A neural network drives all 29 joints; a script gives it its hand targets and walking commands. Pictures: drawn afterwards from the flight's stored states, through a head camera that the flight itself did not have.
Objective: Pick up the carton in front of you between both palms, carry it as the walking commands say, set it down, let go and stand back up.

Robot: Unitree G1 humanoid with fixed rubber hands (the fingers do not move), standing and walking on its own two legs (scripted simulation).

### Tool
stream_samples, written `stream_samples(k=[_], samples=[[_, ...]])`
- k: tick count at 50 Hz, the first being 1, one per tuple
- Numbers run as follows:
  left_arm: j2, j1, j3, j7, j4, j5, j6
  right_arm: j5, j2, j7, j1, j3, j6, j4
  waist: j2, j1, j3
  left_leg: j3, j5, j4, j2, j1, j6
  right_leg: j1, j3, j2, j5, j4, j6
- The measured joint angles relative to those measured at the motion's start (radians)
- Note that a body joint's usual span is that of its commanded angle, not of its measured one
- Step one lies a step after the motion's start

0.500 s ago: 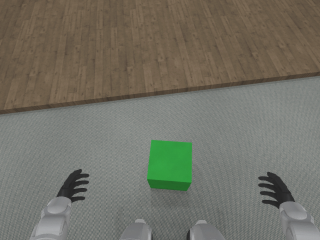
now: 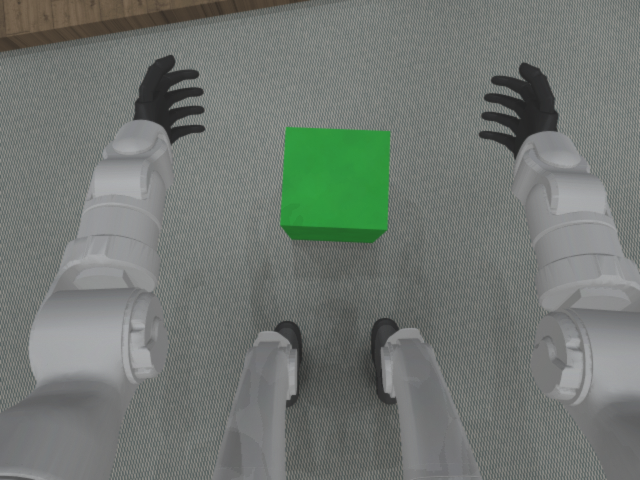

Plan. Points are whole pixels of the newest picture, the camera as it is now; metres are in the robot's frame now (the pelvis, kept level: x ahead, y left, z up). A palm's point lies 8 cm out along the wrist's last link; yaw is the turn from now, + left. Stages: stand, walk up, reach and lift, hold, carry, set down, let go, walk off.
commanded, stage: reach and lift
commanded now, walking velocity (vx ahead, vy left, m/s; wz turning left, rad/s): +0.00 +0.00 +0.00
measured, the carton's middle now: (334, 192) +0.53 -0.01 -0.53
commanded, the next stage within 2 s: none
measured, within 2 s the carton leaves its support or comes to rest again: leaves its support in 1.94 s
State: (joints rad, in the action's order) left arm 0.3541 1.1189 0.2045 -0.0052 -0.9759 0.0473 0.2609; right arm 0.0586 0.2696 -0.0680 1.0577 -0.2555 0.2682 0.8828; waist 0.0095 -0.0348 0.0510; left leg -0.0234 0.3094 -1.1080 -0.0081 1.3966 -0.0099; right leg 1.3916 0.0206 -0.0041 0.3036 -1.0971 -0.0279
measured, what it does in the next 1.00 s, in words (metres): lowers itself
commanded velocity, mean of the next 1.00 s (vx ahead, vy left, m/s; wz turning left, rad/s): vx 0.00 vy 0.00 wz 0.00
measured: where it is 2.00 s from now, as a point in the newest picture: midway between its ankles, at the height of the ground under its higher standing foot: (337, 377)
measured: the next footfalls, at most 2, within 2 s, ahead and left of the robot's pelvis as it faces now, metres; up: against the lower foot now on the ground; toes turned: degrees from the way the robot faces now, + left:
none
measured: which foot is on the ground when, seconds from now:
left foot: down 0.00-1.00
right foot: down 0.00-1.00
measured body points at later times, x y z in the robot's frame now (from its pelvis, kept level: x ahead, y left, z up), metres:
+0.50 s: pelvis +0.03 +0.00 -0.08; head +0.37 +0.00 +0.21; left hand +0.56 +0.18 -0.24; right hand +0.54 -0.20 -0.24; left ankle +0.09 +0.12 -0.62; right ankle +0.09 -0.13 -0.62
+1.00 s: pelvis -0.02 +0.00 -0.27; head +0.35 +0.00 -0.03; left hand +0.56 +0.17 -0.45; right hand +0.53 -0.20 -0.44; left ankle +0.09 +0.12 -0.62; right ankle +0.09 -0.13 -0.62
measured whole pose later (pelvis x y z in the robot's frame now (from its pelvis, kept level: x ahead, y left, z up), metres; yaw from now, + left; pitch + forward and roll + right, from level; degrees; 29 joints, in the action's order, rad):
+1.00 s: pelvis -0.02 +0.00 -0.27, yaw -1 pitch +41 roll -1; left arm 0.42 1.54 0.09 0.08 -1.19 0.17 0.10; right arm 0.17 0.33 -0.12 1.49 -0.19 0.10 1.13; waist -0.01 -0.03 0.30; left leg -0.06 0.54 -2.10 -0.06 2.28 -0.05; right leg 2.27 0.05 0.06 0.53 -2.08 -0.07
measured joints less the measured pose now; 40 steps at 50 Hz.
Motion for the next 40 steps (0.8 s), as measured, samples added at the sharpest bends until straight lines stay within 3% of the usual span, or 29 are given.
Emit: stream_samples(k=[8,15,21,26,34,40], samples=[[-0.012,0.194,0.072,-0.005,-0.044,-0.075,-0.044,-0.069,-0.031,-0.005,0.177,-0.094,-0.050,0.029,0.000,-0.005,-0.008,-0.007,-0.002,-0.022,-0.006,0.148,0.000,0.144,0.001,0.001,-0.002,-0.019,-0.003],[-0.069,0.146,0.132,-0.002,-0.003,-0.137,-0.113,-0.125,-0.074,0.015,0.119,-0.157,-0.131,-0.005,-0.003,0.000,-0.076,-0.010,0.022,-0.025,-0.009,0.233,0.001,0.229,0.005,0.004,0.021,-0.021,-0.004],[-0.110,0.079,0.163,0.013,-0.004,-0.161,-0.164,-0.150,-0.098,0.021,0.068,-0.181,-0.188,0.018,0.000,0.008,-0.162,-0.022,0.084,-0.151,-0.017,0.384,-0.006,0.382,0.020,0.019,0.078,-0.145,-0.013],[-0.100,0.065,0.124,0.038,0.001,-0.116,-0.184,-0.113,-0.087,0.004,0.065,-0.146,-0.205,0.025,-0.001,0.009,-0.164,-0.034,0.157,-0.345,-0.030,0.540,-0.016,0.539,0.030,0.034,0.153,-0.340,-0.021],[-0.007,0.137,-0.028,0.083,0.021,0.044,-0.166,0.045,-0.006,-0.044,0.133,0.000,-0.183,0.006,-0.008,0.008,-0.041,-0.041,0.230,-0.671,-0.044,0.744,-0.030,0.743,0.028,0.050,0.225,-0.663,-0.028],[0.044,0.248,-0.085,0.095,-0.030,0.110,-0.133,0.113,0.038,-0.064,0.241,0.056,-0.145,0.050,-0.011,0.007,0.073,-0.040,0.233,-0.836,-0.049,0.826,-0.038,0.826,0.028,0.059,0.228,-0.829,-0.036]])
